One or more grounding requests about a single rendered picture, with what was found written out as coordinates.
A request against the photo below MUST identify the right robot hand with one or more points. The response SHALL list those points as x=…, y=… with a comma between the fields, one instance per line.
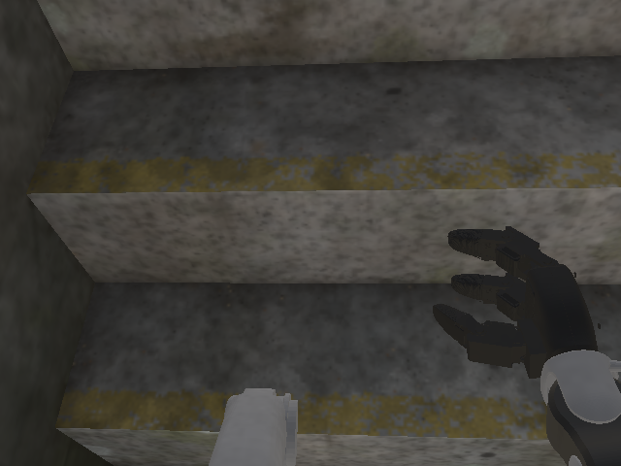
x=551, y=313

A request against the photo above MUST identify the robot left thigh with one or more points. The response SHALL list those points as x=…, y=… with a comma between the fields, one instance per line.
x=259, y=429

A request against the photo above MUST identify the robot left shin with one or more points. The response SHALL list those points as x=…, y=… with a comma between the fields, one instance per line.
x=228, y=402

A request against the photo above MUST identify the robot right forearm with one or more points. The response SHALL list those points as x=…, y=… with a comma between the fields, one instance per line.
x=583, y=399

